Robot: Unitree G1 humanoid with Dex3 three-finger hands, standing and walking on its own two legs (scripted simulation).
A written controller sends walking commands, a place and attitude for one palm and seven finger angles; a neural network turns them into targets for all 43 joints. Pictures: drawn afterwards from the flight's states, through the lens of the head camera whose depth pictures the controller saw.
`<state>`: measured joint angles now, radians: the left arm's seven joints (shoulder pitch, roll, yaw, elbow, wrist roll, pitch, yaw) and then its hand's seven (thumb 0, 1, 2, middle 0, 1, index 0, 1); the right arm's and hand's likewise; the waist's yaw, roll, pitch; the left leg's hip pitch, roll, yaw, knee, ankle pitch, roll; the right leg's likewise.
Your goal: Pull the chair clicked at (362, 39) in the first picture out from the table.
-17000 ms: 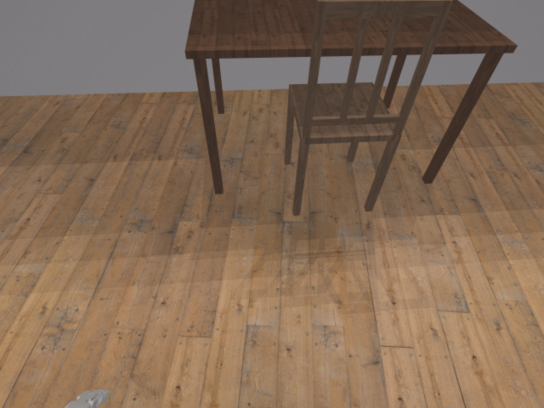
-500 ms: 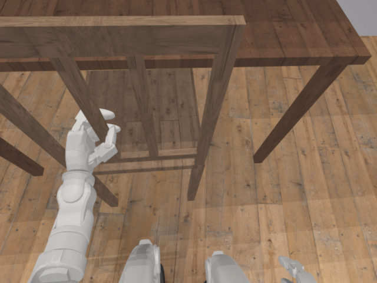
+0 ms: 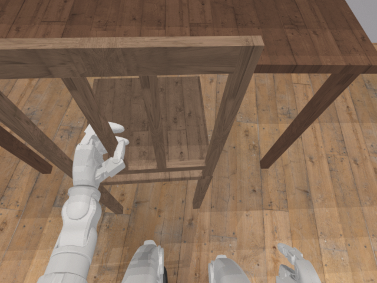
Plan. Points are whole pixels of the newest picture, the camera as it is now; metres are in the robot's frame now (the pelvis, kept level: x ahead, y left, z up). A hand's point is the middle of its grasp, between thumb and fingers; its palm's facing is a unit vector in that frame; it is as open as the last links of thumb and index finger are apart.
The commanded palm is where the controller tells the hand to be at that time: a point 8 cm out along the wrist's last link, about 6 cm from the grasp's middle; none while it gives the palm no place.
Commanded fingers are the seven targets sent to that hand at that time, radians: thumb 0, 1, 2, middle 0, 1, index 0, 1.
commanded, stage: step backward, pulling the chair out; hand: left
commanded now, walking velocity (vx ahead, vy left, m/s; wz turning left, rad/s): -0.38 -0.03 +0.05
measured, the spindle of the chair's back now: (106, 135) +0.39 +0.17 +0.05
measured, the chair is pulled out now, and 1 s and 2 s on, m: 0.03 0.15 0.22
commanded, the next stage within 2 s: none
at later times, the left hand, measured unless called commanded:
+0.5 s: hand (124, 170) +0.33 +0.13 +0.04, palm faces +0.00 -0.99 -0.13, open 5.3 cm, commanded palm +0.29 +0.18 +0.03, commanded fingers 0.00 0.90 0.90 -0.50 -1.45 -0.50 -1.45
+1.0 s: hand (124, 213) +0.25 +0.12 +0.04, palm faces +0.00 -0.99 -0.16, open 5.3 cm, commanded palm +0.22 +0.17 +0.04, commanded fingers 0.00 0.90 0.90 -0.50 -1.45 -0.50 -1.45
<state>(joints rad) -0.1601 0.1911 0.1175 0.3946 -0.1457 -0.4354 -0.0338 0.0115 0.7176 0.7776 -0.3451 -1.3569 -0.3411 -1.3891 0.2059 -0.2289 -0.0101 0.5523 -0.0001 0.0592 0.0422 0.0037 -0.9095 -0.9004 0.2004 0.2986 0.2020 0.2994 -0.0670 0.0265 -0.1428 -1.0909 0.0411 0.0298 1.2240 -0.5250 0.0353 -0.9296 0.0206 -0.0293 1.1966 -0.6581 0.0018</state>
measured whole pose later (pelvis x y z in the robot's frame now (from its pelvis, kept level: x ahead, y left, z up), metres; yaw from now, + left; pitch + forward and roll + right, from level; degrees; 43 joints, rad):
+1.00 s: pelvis -0.08 -0.01 +0.09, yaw +0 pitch +2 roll -2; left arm -0.33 0.15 -0.01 0.87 -0.08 -0.21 0.09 0.04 0.68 0.77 -0.26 -1.12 -0.49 -1.45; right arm 0.20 -0.23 0.01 0.65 0.03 0.07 -0.11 0.00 -0.91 -0.90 0.20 0.30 0.20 0.30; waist -0.05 0.06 0.12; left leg -0.47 0.04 0.05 0.55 -0.11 0.03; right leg -0.35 0.03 -0.04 0.57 -0.25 -0.01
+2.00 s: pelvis -0.17 -0.01 +0.10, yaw -1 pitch +2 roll -2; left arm -0.29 0.18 0.03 0.74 -0.05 -0.17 0.10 0.04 0.68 0.76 -0.23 -1.15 -0.46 -1.45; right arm 0.15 -0.21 0.02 0.64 0.02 0.05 -0.09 0.00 -0.91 -0.90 0.20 0.30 0.21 0.30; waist -0.07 0.05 0.16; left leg -0.44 0.05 -0.07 0.65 -0.26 -0.03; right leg -0.34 0.02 -0.05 0.51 -0.20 -0.01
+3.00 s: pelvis -0.32 -0.02 +0.09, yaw +3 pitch +2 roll -1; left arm -0.29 0.16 0.00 0.77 -0.04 -0.17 0.11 0.03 0.67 0.77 -0.22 -1.17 -0.45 -1.45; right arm 0.19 -0.28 0.00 0.70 0.02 0.05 -0.12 0.00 -0.91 -0.90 0.20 0.30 0.20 0.30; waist -0.08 0.03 0.12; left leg -0.35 0.01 -0.07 0.61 -0.26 -0.01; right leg -0.40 -0.04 -0.06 0.57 -0.20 0.01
